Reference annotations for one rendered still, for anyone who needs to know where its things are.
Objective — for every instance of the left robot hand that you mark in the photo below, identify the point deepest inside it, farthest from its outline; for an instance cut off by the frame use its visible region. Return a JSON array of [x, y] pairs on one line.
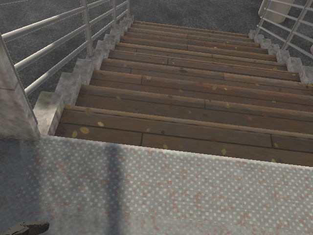
[[28, 228]]

